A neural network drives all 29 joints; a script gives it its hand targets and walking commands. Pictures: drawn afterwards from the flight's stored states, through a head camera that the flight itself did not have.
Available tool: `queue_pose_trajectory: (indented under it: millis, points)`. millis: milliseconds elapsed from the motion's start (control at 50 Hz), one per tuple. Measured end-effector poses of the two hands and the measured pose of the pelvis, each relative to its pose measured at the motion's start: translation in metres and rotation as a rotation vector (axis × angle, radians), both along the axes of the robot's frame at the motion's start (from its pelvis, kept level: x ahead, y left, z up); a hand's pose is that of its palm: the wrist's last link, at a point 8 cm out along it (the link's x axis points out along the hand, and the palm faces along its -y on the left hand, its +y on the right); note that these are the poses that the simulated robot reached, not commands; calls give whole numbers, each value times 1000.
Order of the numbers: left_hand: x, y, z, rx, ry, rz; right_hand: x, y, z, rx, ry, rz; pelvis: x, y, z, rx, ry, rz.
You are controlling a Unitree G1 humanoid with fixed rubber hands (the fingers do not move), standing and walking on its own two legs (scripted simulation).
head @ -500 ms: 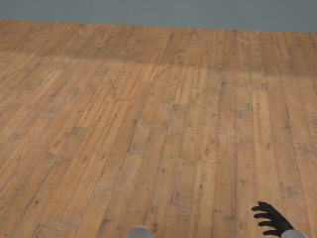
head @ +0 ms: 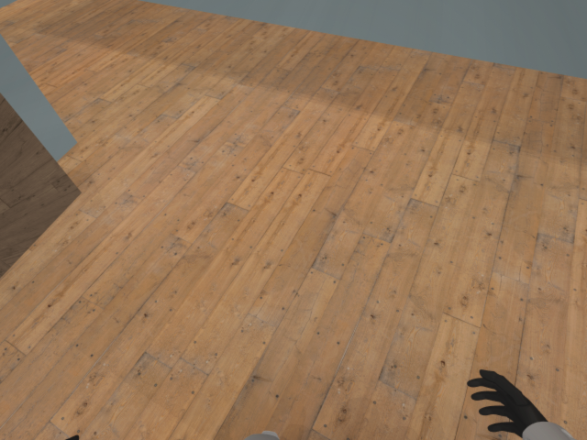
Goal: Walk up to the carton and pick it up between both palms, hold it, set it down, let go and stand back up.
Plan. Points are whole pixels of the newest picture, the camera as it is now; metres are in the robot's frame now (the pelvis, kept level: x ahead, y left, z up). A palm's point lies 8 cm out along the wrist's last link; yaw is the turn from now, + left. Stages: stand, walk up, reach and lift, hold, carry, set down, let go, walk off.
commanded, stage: walk up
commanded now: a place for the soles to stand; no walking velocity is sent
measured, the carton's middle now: out of the picture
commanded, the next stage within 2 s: none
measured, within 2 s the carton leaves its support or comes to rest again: neither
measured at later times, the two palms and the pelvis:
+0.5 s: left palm out of the picture +0.03 +0.47 -0.07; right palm (420, 408) +0.18 -0.14 -0.07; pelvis -0.02 +0.12 +0.00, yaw +13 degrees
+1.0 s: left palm out of the picture -0.09 +0.57 -0.09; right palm (317, 401) +0.19 +0.00 -0.09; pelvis -0.04 +0.22 -0.01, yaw +22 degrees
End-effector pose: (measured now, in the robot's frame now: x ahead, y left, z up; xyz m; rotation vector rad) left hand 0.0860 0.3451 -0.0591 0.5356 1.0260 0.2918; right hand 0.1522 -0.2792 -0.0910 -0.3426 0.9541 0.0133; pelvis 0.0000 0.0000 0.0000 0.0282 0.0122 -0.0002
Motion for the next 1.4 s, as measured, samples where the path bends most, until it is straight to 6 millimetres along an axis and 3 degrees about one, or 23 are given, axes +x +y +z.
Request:
queue_pose_trajectory:
  millis: [60,140,240,340,460,540,600,700,860,1000,1060,1120,1180,1300,1400]
  points:
    - [-26,15,8,25,35,43,6,15,-2,8,-1,33,-1,9,2,6,4,24]
    - [-41,32,6,23,52,63,7,33,-3,11,2,49,-4,25,1,-9,5,40]
    - [-48,59,-5,-15,40,71,10,63,1,-10,5,69,-7,53,-2,-37,3,62]
    - [-47,98,-27,-68,14,91,8,100,3,-56,19,82,-10,92,-11,-52,-25,90]
    - [-44,124,-15,-83,-104,155,15,130,16,-80,37,154,-13,114,-1,-42,-46,191]
    - [-67,133,-4,-45,-121,209,34,151,13,-49,0,222,-17,118,-1,-9,-32,245]
    - [-99,135,1,-9,-80,248,48,168,6,-9,-34,254,-19,122,-4,-6,-29,265]
    - [-143,146,12,28,-5,305,55,190,5,10,-38,292,-21,134,1,-2,-17,294]
    - [-166,176,1,-2,8,331,53,230,6,-11,-27,327,-28,168,-3,-41,-13,328]
    - [-173,226,-26,-57,-56,373,41,277,6,-67,-6,352,-40,217,-14,-57,-53,381]
    - [-167,240,-17,-58,-133,403,38,291,12,-78,14,384,-42,228,-8,-51,-73,433]
    - [-173,248,-5,-37,-168,427,47,307,15,-68,7,425,-43,234,-3,-35,-71,473]
    - [-191,249,0,-9,-156,461,60,325,10,-46,-8,479,-43,237,-5,-17,-35,511]
    - [-254,245,9,29,-17,547,78,366,5,-10,-18,543,-41,254,-2,-22,-17,549]
    - [-273,260,9,22,34,571,77,393,0,-8,3,559,-42,277,-2,-37,-2,564]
